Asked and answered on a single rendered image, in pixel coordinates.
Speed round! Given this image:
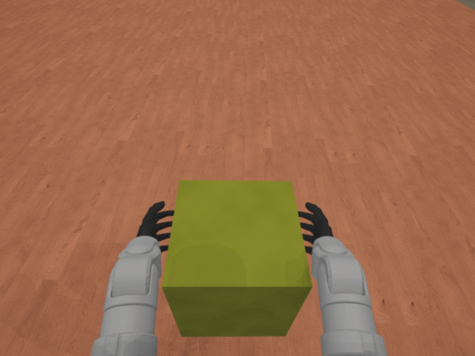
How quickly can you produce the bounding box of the robot right forearm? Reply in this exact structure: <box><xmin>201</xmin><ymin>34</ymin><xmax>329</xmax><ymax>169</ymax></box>
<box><xmin>311</xmin><ymin>236</ymin><xmax>387</xmax><ymax>356</ymax></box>

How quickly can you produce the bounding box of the robot right hand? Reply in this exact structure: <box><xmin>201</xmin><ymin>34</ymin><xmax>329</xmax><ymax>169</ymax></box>
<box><xmin>298</xmin><ymin>202</ymin><xmax>333</xmax><ymax>255</ymax></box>

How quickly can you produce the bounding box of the carton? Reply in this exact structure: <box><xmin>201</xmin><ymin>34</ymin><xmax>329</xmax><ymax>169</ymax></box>
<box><xmin>162</xmin><ymin>180</ymin><xmax>312</xmax><ymax>337</ymax></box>

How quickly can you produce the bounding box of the robot left forearm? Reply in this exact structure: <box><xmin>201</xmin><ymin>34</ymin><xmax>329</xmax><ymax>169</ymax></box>
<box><xmin>91</xmin><ymin>236</ymin><xmax>162</xmax><ymax>356</ymax></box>

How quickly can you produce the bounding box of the robot left hand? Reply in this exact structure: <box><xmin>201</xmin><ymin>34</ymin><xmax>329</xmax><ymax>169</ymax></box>
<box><xmin>137</xmin><ymin>201</ymin><xmax>174</xmax><ymax>252</ymax></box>

